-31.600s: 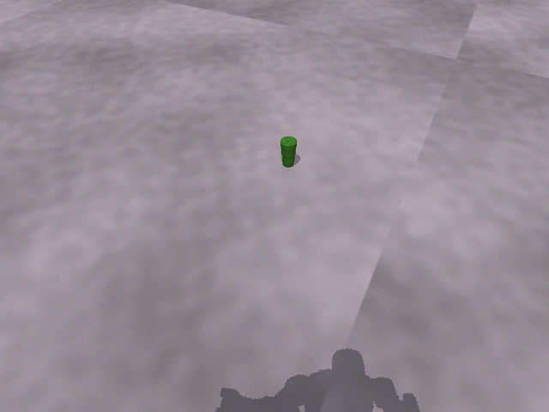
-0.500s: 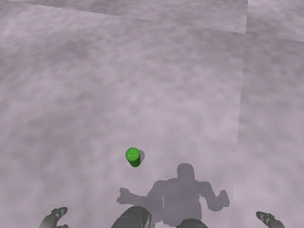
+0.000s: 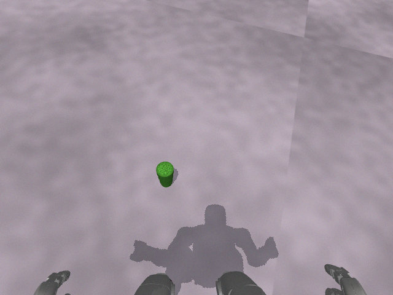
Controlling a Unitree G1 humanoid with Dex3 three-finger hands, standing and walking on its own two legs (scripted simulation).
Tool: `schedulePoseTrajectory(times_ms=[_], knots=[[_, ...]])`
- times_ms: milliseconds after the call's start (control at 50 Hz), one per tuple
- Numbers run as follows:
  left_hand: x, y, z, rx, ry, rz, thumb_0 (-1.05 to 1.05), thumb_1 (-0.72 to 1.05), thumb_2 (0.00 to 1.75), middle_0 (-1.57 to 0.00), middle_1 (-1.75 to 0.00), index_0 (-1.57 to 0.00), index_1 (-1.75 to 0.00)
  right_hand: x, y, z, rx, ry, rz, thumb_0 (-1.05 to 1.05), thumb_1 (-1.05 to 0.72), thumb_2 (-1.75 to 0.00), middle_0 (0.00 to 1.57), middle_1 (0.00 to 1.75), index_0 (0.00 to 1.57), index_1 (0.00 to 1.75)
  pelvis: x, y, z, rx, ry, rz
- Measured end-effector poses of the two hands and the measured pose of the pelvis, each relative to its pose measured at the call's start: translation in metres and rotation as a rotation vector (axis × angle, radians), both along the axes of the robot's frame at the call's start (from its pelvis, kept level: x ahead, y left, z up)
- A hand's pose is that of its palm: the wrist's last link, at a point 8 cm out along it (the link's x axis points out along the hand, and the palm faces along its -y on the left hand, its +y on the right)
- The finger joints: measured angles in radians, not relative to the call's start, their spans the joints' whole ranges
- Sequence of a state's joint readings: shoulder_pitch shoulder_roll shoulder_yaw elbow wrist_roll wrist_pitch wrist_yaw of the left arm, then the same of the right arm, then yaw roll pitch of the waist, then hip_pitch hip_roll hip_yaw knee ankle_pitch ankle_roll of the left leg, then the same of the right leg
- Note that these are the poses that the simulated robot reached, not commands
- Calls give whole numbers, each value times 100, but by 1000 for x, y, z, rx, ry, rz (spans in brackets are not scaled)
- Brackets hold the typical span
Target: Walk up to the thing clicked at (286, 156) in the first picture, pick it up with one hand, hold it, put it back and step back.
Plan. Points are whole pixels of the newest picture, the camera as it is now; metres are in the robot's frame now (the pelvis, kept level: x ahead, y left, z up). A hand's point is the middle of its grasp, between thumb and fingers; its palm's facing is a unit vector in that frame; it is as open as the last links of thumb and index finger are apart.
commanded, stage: step back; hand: left
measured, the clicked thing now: (165, 175) +0.65 +0.17 -0.69
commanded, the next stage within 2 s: none
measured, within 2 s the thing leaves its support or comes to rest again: neither
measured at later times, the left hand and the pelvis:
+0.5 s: hand out of the picture -0.02 +0.24 -0.15, palm faces +0.04 -0.92 -0.39, open 7.4 cm; pelvis -0.16 -0.03 -0.02, yaw +2 degrees
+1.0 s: hand out of the picture -0.29 +0.17 -0.14, palm faces +0.00 -0.91 -0.42, open 7.4 cm; pelvis -0.34 -0.10 -0.01, yaw -1 degrees
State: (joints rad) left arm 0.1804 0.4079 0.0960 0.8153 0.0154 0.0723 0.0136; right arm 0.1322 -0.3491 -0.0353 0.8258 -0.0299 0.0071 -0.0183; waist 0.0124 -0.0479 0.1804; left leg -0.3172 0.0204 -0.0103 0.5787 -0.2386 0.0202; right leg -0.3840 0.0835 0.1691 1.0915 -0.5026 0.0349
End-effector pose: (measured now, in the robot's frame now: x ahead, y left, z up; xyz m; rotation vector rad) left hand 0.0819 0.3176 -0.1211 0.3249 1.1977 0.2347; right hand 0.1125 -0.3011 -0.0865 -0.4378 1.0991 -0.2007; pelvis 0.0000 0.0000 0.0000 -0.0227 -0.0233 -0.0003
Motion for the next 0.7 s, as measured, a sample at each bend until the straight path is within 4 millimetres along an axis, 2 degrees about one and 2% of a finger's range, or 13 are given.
schedulePoseTrajectory(times_ms=[60, 140, 240, 360, 420, 480, 580, 700], knots=[[-19, -7, -2, 18, 19, -23, 0, 90, 90, -20, -30, -20, -30, -12, -11, -7, 7, -34, 1, 0, -90, -90, 20, 30, 21, 30, -21, -8, -6, 11, -5, -24], [-46, -23, -1, 40, 17, -40, 0, 90, 90, -20, -30, -20, -30, -35, -33, -25, 28, -59, -20, 0, -90, -90, 20, 30, 21, 30, -50, -21, -17, -3, -25, -32], [-82, -42, 18, 37, -2, -39, 0, 90, 90, -21, -30, -20, -30, -79, -43, -30, 59, -15, -66, 0, -91, -90, 20, 30, 20, 30, -75, -30, -8, 45, -24, -32], [-92, -42, 30, 58, -78, -45, 0, 90, 90, -21, -30, -20, -31, -139, -45, -31, 49, 62, -58, 0, -91, -90, 20, 30, 20, 30, -109, -30, -3, 49, 5, 4], [-95, -37, 24, 56, -141, -50, 0, 90, 90, -21, -30, -20, -31, -167, -40, -34, 29, 102, -35, 1, -91, -90, 20, 30, 20, 30, -131, -28, -10, 30, 4, 38], [-104, -32, 10, 34, -182, -44, 0, 90, 90, -21, -30, -20, -31, -192, -33, -35, 12, 121, -21, 1, -91, -90, 20, 30, 20, 30, -157, -26, -18, 56, -22, 53], [-144, -41, 4, -15, -131, -20, 0, 90, 90, -20, -30, -20, -30, -227, -29, -16, 9, 107, -8, 1, -91, -90, 20, 30, 21, 30, -187, -29, -7, 9, -28, 57], [-210, -49, 1, -24, -57, -10, 0, 90, 90, -21, -30, -20, -30, -240, -47, 2, -23, 27, -2, 1, -90, -90, 20, 30, 21, 30, -225, -42, -1, -2, -1, 16]])
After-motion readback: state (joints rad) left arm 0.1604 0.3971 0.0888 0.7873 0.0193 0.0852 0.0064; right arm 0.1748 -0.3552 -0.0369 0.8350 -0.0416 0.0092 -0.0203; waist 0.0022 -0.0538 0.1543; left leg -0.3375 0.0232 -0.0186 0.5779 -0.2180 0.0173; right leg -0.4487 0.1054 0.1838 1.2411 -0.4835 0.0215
